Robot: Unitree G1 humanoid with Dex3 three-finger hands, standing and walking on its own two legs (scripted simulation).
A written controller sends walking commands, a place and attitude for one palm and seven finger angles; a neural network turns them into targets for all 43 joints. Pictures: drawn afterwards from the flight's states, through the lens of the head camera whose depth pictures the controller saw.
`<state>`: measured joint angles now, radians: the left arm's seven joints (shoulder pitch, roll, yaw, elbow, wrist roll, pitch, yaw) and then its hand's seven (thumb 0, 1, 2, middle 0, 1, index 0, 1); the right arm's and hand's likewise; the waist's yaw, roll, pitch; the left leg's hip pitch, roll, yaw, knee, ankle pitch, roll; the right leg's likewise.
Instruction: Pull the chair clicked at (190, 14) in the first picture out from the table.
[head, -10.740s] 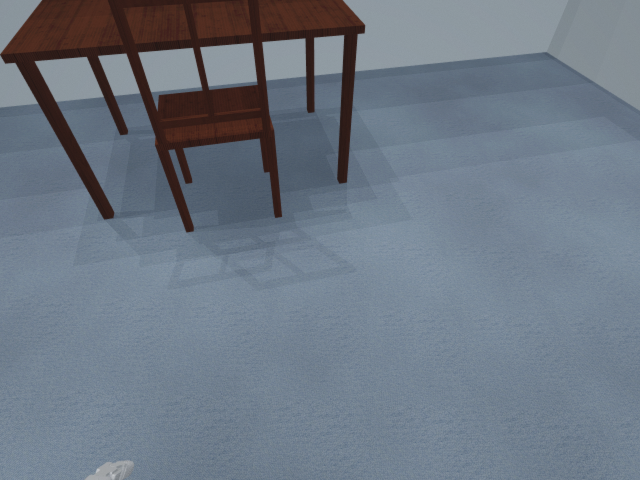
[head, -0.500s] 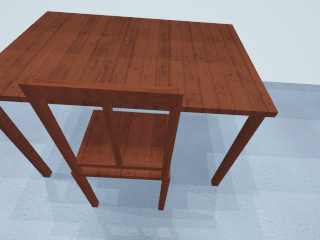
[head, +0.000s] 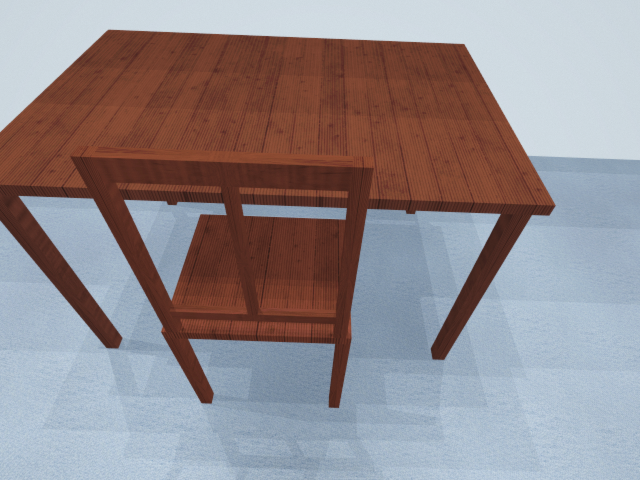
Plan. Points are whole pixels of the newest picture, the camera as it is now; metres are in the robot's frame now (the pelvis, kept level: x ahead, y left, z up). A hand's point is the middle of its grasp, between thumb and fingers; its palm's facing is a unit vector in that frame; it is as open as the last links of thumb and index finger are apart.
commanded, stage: come to a stop and stand still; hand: left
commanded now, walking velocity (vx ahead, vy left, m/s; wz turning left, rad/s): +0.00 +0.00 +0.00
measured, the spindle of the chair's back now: (243, 258) +0.48 +0.17 -0.06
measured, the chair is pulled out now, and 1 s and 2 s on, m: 0.00 0.00 0.00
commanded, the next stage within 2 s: look again from close up in 0.12 s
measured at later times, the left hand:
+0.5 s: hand out of the picture +0.03 +0.19 -0.18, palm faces +0.02 -0.98 -0.20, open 7.4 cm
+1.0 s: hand out of the picture +0.03 +0.20 -0.18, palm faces +0.02 -0.98 -0.18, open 7.4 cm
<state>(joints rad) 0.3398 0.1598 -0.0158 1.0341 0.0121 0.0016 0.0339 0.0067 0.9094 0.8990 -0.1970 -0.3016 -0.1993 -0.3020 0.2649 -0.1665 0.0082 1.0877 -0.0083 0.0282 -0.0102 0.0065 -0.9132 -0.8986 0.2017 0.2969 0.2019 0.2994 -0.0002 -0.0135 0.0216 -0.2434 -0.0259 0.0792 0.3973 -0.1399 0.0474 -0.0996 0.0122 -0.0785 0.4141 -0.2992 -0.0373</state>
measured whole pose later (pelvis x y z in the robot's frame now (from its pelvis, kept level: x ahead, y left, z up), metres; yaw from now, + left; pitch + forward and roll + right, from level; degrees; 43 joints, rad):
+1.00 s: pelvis +0.04 +0.03 +0.00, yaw +0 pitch +0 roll +0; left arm 0.32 0.17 -0.01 1.07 0.01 -0.01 0.04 0.01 0.91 0.90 -0.20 -0.30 -0.20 -0.30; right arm 0.21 -0.17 0.02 1.08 -0.01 -0.02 -0.02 0.01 -0.91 -0.90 0.20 0.30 0.20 0.30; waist 0.01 -0.04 0.03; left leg -0.23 -0.07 0.10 0.46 -0.23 0.10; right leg -0.07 -0.04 -0.06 0.43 -0.36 0.02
